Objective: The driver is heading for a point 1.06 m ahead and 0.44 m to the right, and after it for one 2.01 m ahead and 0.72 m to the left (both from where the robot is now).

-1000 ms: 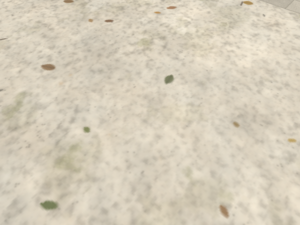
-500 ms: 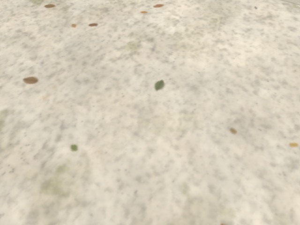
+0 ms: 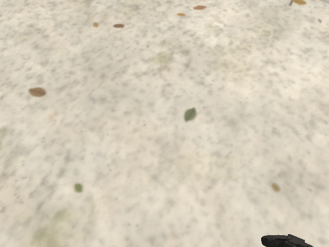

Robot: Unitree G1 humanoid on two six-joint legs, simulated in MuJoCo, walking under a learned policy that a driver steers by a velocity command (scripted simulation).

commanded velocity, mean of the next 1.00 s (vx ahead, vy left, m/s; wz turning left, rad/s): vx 0.50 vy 0.00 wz -0.40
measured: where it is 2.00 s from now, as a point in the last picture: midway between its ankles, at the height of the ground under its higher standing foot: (271, 139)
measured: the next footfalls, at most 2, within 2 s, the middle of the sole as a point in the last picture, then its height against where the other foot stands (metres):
left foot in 0.02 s outside the picture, level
right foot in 0.60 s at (214, 244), level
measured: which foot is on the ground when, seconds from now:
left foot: up 0.00-0.00, down 0.02-0.60, up 0.62-1.00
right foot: down 0.00-0.04, up 0.06-0.58, down 0.60-1.00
